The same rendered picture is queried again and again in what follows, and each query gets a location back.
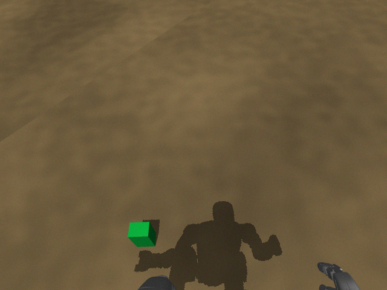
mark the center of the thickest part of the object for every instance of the carton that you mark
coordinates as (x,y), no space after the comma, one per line
(142,234)

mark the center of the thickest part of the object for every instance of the right robot hand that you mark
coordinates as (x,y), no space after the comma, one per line
(342,280)

